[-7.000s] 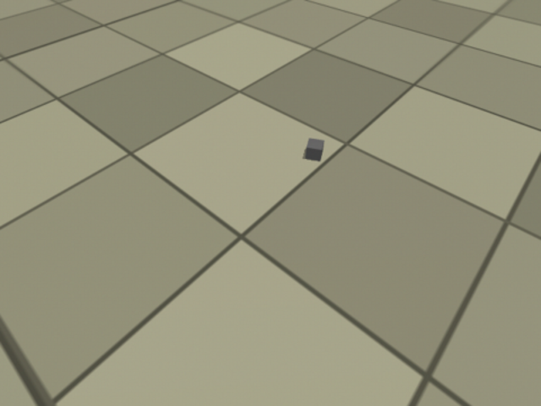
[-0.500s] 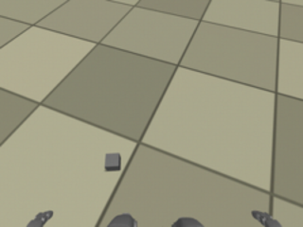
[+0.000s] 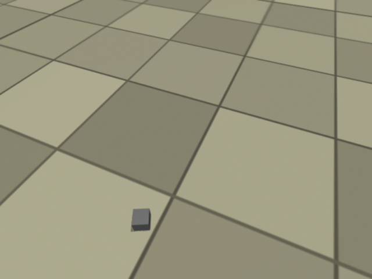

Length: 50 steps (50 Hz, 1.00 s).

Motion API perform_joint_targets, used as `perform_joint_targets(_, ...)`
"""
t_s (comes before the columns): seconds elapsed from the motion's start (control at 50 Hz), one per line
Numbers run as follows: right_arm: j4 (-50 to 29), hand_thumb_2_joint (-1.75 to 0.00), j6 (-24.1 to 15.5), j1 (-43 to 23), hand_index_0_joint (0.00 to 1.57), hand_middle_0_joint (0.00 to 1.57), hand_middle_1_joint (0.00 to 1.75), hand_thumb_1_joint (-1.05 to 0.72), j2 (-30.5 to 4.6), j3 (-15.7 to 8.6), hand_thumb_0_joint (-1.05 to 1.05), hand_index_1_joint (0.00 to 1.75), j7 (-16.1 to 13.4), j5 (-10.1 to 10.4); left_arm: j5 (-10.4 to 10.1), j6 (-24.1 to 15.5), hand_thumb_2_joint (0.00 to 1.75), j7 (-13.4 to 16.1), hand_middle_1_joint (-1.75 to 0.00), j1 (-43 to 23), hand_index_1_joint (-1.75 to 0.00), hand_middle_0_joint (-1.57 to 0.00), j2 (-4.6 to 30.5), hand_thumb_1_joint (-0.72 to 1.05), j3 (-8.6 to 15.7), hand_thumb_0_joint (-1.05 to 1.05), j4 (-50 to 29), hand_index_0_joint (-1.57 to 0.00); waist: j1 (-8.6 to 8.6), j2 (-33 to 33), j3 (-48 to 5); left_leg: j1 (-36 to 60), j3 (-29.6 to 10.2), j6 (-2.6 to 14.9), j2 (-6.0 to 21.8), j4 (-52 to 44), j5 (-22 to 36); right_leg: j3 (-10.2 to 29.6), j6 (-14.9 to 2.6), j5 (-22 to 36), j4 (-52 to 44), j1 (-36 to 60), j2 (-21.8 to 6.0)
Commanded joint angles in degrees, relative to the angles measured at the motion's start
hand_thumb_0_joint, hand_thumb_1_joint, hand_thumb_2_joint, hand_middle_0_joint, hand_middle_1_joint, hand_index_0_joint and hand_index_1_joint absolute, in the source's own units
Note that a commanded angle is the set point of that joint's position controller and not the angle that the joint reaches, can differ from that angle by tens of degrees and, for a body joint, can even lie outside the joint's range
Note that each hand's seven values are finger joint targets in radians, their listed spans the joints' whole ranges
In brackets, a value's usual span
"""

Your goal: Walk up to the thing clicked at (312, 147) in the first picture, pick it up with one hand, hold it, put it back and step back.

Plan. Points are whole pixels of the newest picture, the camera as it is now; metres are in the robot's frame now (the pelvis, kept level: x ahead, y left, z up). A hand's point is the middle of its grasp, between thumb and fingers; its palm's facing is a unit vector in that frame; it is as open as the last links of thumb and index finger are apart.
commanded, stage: walk up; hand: left
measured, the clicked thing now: (141, 219) +0.54 +0.25 -0.74
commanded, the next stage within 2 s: none
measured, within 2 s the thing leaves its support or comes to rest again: neither
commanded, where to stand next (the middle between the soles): +0.11 +0.00 m, yaw +0 degrees
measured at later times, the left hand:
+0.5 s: hand out of the picture +0.08 +0.29 -0.16, palm faces +0.00 -0.93 -0.37, open 7.4 cm
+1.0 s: hand out of the picture +0.15 +0.25 -0.17, palm faces -0.06 -0.91 -0.42, open 7.3 cm
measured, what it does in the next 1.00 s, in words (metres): steps on the spot: left foot, then right foot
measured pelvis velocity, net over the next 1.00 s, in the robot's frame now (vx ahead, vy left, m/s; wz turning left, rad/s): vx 0.04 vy -0.02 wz -0.04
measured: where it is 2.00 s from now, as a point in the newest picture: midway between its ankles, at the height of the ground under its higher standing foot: outside the picture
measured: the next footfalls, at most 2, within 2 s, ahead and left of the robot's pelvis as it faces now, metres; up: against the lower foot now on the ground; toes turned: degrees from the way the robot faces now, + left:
left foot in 0.50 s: +0.18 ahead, +0.13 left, +0.00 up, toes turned +2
right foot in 0.92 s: +0.10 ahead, -0.13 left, +0.00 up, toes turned -2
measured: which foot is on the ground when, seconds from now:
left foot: down 0.00-0.36, up 0.38-0.48, down 0.50-0.94, up 0.96-1.00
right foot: down 0.00-0.54, up 0.56-0.90, down 0.92-1.00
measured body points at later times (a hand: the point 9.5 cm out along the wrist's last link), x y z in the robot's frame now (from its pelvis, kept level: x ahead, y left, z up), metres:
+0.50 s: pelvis +0.07 +0.01 -0.01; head +0.09 +0.02 +0.44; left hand +0.08 +0.33 -0.14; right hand +0.14 -0.31 -0.13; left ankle +0.13 +0.12 -0.74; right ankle -0.02 -0.12 -0.74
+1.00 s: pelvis +0.04 -0.02 -0.03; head +0.11 -0.04 +0.41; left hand +0.15 +0.30 -0.14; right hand +0.19 -0.33 -0.15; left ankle +0.10 +0.13 -0.70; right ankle +0.06 -0.13 -0.74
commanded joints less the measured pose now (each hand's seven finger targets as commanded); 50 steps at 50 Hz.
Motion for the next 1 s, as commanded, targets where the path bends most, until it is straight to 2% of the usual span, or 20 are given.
perform_joint_targets(0.0,-3.11,-0.9,-1.69,-5.1,0.2,0.2,0.3,-0.9,-12.69,-2.86,0.0,0.3,-1.26,0.16,-0.13,-0.94,0.9,0.86,-0.3,-2.6,-0.3,-0.2,11.96,0.9,2.16,0.0,-1.87,-0.2,0.23,2.36,-3.96,2.08,-7.77,1.79,6.5,-7.45,-1.99,5.43,-2.12,2.73,-7.12,-0.22,-6.07)
perform_joint_targets(0.12,-1.9,-0.9,-1.76,-4.53,0.2,0.2,0.3,-0.9,-12.31,-3.01,0.0,0.3,-1.47,0.29,-0.02,-0.93,0.9,0.95,-0.3,-4.22,-0.3,-0.2,11.96,0.9,2.12,0.0,-0.68,-0.2,-0.46,1.58,-5.56,3.87,-6.59,1.54,6.47,-7.16,5.17,4.9,-1.6,7.13,-7.77,1.65,-6.65)
perform_joint_targets(0.14,-3.42,-0.9,-1.85,0.36,0.2,0.2,0.3,-0.9,-15.76,-5.15,0.0,0.3,-0.51,-0.41,0.87,-1.43,0.9,0.25,-0.3,-0.39,-0.3,-0.2,14.16,0.9,3.24,0.0,-2.01,-0.2,-0.73,2.09,-9.3,5.71,-5.86,4.14,3.94,-5.39,-19.16,3.56,-3.69,-13.83,-4.86,1.83,-3.78)
perform_joint_targets(0.18,-4.27,-0.9,-1.29,1.0,0.2,0.2,0.3,-0.9,-16.63,-6.07,0.0,0.3,-0.05,-1.2,1.63,-1.38,0.9,-0.12,-0.3,0.16,-0.3,-0.2,13.8,0.9,3.51,0.0,-2.81,-0.2,-1.0,4.52,-2.64,0.97,-10.91,5.64,6.02,-7.6,-32.4,5.02,-4.47,-23.51,-1.25,-6.53,-3.8)
perform_joint_targets(0.26,-7.98,-0.9,-1.74,-0.07,0.2,0.2,0.3,-0.9,-14.9,-6.39,0.0,0.3,0.31,-1.01,1.61,-2.74,0.9,0.27,-0.3,3.78,-0.3,-0.2,12.22,0.9,3.31,0.0,-4.24,-0.2,0.46,2.69,-0.43,0.92,-13.87,7.4,7.84,-3.87,-16.81,5.39,-4.77,-9.42,-1.37,-6.83,-3.39)
perform_joint_targets(0.32,-11.15,-0.9,-1.47,-4.29,0.2,0.2,0.3,-0.9,-12.7,-5.94,0.0,0.3,0.91,-1.0,2.14,-3.17,0.9,0.45,-0.3,8.74,-0.3,-0.2,17.76,0.9,5.21,0.0,-4.21,-0.2,2.97,-6.63,1.53,-18.13,-0.4,2.83,-1.87,12.42,-17.49,21.6,-9.82,-23.15,-13.38,7.72,-12.94)
perform_joint_targets(0.36,-11.81,-0.9,-2.08,-3.09,0.2,0.2,0.3,-0.9,-13.75,-6.09,0.0,0.3,0.66,-1.4,2.0,-3.69,0.9,0.68,-0.3,7.59,-0.3,-0.2,19.45,0.9,6.12,0.0,-6.85,-0.2,3.05,-6.13,8.72,-25.87,-0.81,1.52,2.51,18.57,-16.76,26.24,-15.3,-5.99,-12.03,8.99,-21.22)
perform_joint_targets(0.4,-12.49,-0.9,-2.93,-3.02,0.2,0.2,0.3,-0.9,-13.17,-6.05,0.0,0.3,0.73,-1.44,1.42,-3.64,0.9,0.81,-0.3,10.64,-0.3,-0.2,17.53,0.9,5.58,0.0,-6.98,-0.2,3.17,-6.18,7.36,-25.05,0.77,1.94,3.27,16.5,-19.04,18.44,-14.65,18.51,-7.45,12.57,-18.58)
perform_joint_targets(0.44,-11.19,-0.9,-3.35,1.28,0.2,0.2,0.3,-0.9,-11.17,-5.75,0.0,0.3,0.5,-0.95,1.23,-2.95,0.9,0.97,-0.3,6.84,-0.3,-0.2,16.11,0.9,4.66,0.0,-8.26,-0.2,0.04,-7.78,2.09,-11.05,3.47,2.51,2.07,7.74,-10.85,8.11,-10.45,34.38,0.92,6.96,-13.73)
perform_joint_targets(0.48,-8.1,-0.9,-3.33,8.94,0.2,0.2,0.3,-0.9,-13.01,-6.86,0.0,0.3,-0.69,-0.57,-0.7,-1.46,0.9,1.47,-0.3,2.16,-0.3,-0.2,12.89,0.9,3.34,0.0,-10.31,-0.2,-4.74,-2.94,-5.53,11.89,2.18,3.6,2.14,-0.22,18.65,0.34,-3.48,34.57,13.76,-5.29,-6.17)
perform_joint_targets(0.5,-8.39,-0.9,-3.18,11.12,0.2,0.2,0.3,-0.9,-17.29,-8.06,0.0,0.3,-1.72,-0.78,-2.02,-0.83,0.9,1.62,-0.3,2.62,-0.3,-0.2,10.0,0.9,2.42,0.0,-11.84,-0.2,-5.87,5.9,-9.3,20.73,-9.79,6.59,11.59,-0.04,36.99,0.61,-0.06,21.94,23.33,-14.37,-0.43)
perform_joint_targets(0.52,-10.03,-0.9,-3.2,10.1,0.2,0.2,0.3,-0.9,-18.84,-7.66,0.0,0.3,-2.45,-0.12,-2.55,0.38,0.9,2.04,-0.3,6.46,-0.3,-0.2,9.65,0.9,2.64,0.0,-11.12,-0.2,-3.85,8.93,-11.56,16.75,-19.55,14.01,20.55,-1.81,46.35,4.46,0.26,-15.7,29.34,-11.91,3.58)
perform_joint_targets(0.54,-9.67,-0.9,-3.01,8.01,0.2,0.2,0.3,-0.9,-18.37,-7.53,0.0,0.3,-2.69,0.87,-2.34,1.56,0.9,2.44,-0.3,8.03,-0.3,-0.2,12.2,0.9,2.98,0.0,-9.69,-0.2,-2.36,5.95,-11.88,13.68,-17.03,16.28,21.11,1.16,48.01,8.32,-0.96,-21.33,35.69,-9.7,1.35)
perform_joint_targets(0.6,-11.16,-0.9,-2.0,2.36,0.2,0.2,0.3,-0.9,-16.95,-6.87,0.0,0.3,-3.96,0.77,-1.43,3.01,0.9,2.38,-0.3,8.55,-0.3,-0.2,12.21,0.9,3.22,0.0,-9.18,-0.2,-0.24,5.9,-6.06,9.8,-9.49,11.5,17.58,0.95,39.76,10.1,-2.04,-19.08,39.86,-15.66,0.36)
perform_joint_targets(0.78,-16.41,-0.9,1.09,-1.55,0.2,0.2,0.3,-0.9,-16.22,-7.05,0.0,0.3,-3.55,-0.29,-1.31,3.76,0.9,2.23,-0.3,9.39,-0.3,-0.2,11.74,0.9,4.43,0.0,-11.72,-0.2,-0.78,10.67,-8.41,3.82,-3.01,14.37,15.45,6.84,37.15,3.29,0.38,-12.64,31.86,-14.66,0.57)
perform_joint_targets(0.88,-19.21,-0.9,3.29,-4.57,0.2,0.2,0.3,-0.9,-14.46,-6.46,0.0,0.3,-2.58,0.87,0.97,2.52,0.9,2.06,-0.3,11.66,-0.3,-0.2,12.74,0.9,6.01,0.0,-12.07,-0.2,2.36,6.59,-8.58,-5.35,-2.76,7.45,11.18,18.26,16.4,1.87,-1.57,6.09,6.37,-4.2,-1.06)
perform_joint_targets(0.9,-19.91,-0.9,3.55,-1.71,0.2,0.2,0.3,-0.9,-11.27,-5.65,0.0,0.3,-2.44,1.48,2.06,2.01,0.9,2.01,-0.3,8.7,-0.3,-0.2,17.83,0.9,7.25,0.0,-14.32,-0.2,0.43,-7.55,-5.92,-13.97,0.16,3.42,3.21,26.96,0.62,18.01,-5.39,17.29,1.41,-4.3,-11.96)
perform_joint_targets(0.92,-20.41,-0.9,4.03,-4.34,0.2,0.2,0.3,-0.9,-11.02,-5.95,0.0,0.3,-3.48,1.72,1.71,2.13,0.9,2.04,-0.3,6.02,-0.3,-0.2,23.09,0.9,8.18,0.0,-16.27,-0.2,2.64,-16.31,-5.26,-16.45,-1.74,1.78,-5.86,40.36,-30.03,30.37,-16.43,30.05,-1.5,-10.99,-24.38)
perform_joint_targets(0.94,-20.1,-0.9,4.38,-4.7,0.2,0.2,0.3,-0.9,-13.28,-6.76,0.0,0.3,-4.19,0.97,2.24,1.59,0.9,2.12,-0.3,5.04,-0.3,-0.2,23.53,0.9,8.08,0.0,-18.01,-0.2,2.91,-14.09,-4.35,-14.38,-8.88,1.26,-5.18,50.23,-31.76,34.3,-19.84,31.74,-1.21,-15.84,-26.3)
perform_joint_targets(0.98,-17.62,-0.9,3.96,0.33,0.2,0.2,0.3,-0.9,-14.02,-7.05,0.0,0.3,-3.93,1.93,1.47,1.74,0.9,2.42,-0.3,0.36,-0.3,-0.2,16.23,0.9,6.59,0.0,-19.02,-0.2,-0.94,-5.14,-3.62,-17.23,-10.55,0.34,-6.52,54.88,-23.6,16.87,-14.29,33.48,5.25,-11.32,-15.67)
